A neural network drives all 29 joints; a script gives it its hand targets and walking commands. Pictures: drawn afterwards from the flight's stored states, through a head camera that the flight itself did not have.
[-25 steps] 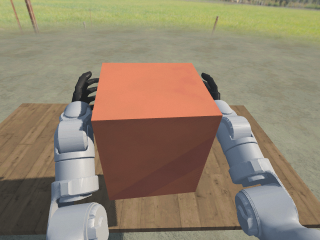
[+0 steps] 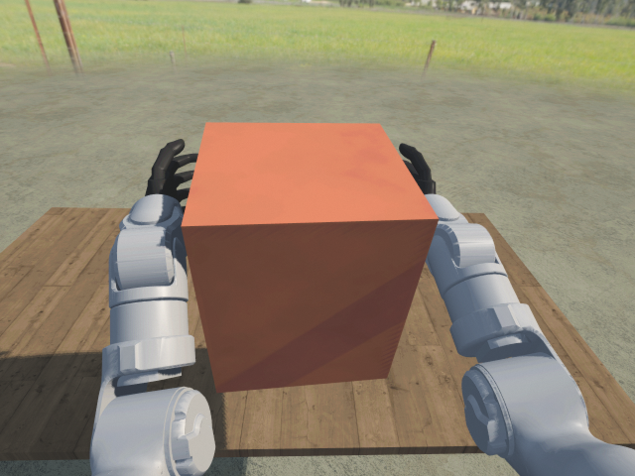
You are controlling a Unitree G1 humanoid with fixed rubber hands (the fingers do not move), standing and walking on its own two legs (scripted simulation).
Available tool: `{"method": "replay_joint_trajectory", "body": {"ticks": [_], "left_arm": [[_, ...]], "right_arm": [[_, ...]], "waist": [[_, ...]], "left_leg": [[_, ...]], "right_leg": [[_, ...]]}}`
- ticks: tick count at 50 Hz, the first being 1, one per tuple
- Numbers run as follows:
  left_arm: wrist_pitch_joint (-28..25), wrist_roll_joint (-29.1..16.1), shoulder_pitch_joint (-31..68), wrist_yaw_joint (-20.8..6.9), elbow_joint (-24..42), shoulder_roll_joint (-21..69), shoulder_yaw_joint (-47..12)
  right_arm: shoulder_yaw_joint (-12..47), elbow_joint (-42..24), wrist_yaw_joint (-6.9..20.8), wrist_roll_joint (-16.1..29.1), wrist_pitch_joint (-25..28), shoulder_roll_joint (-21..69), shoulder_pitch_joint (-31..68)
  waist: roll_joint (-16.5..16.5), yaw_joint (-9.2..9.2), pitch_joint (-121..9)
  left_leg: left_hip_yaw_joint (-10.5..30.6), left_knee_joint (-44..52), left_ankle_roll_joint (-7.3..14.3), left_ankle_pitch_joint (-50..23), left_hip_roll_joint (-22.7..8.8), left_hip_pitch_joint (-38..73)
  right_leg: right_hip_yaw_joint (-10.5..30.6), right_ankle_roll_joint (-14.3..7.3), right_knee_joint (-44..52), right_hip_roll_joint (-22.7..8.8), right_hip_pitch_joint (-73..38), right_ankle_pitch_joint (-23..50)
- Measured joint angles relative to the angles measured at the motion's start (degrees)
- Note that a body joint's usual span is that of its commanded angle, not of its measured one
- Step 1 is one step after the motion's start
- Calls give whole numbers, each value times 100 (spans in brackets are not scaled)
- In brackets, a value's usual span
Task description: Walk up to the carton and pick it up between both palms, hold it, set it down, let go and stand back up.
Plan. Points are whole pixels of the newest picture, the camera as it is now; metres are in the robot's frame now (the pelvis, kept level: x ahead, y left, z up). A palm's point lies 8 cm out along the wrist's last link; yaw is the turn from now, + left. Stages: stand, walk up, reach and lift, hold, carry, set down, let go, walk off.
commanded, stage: hold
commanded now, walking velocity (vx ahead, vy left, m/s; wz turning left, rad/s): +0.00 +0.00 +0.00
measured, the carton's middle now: (300, 255) +0.33 +0.00 +0.20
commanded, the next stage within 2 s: none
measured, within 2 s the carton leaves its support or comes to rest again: neither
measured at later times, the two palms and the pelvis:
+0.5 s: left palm (166, 207) +0.37 +0.15 +0.25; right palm (414, 202) +0.37 -0.15 +0.25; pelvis +0.01 +0.00 +0.00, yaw +0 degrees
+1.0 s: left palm (166, 206) +0.36 +0.15 +0.26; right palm (417, 204) +0.37 -0.15 +0.25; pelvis +0.01 +0.00 +0.00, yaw +0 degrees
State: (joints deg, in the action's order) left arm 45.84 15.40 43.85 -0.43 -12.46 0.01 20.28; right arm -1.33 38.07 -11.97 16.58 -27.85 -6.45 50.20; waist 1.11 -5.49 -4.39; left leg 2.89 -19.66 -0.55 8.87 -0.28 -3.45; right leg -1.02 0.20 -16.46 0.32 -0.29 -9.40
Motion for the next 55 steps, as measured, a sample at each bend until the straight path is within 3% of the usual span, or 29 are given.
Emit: {"method": "replay_joint_trajectory", "body": {"ticks": [14, 23, 32, 55], "left_arm": [[-172, -56, 259, 121, -361, -61, -12], [-32, -90, -160, 107, 169, -2, -107], [20, -67, -324, 93, 408, 60, -134], [-10, -80, -96, 40, 216, -8, -34]], "right_arm": [[5, 266, 38, -14, 123, -87, 201], [285, -97, -73, 279, 15, -140, -51], [245, -334, -85, 276, -56, -100, -216], [184, -262, -71, 126, -93, -68, -71]], "waist": [[-20, 74, -102], [5, -6, -51], [-14, -46, -9], [34, 33, -55]], "left_leg": [[-49, -5, 11, -3, -11, -157], [11, -71, 0, 111, -21, -18], [-2, -113, 7, 153, -16, 5], [9, -32, -14, 51, -22, -22]], "right_leg": [[56, 9, 6, 11, 169, 25], [7, 1, 89, 30, -59, -28], [30, 4, 33, 29, -69, -71], [38, -16, 25, 42, -2, -17]]}}
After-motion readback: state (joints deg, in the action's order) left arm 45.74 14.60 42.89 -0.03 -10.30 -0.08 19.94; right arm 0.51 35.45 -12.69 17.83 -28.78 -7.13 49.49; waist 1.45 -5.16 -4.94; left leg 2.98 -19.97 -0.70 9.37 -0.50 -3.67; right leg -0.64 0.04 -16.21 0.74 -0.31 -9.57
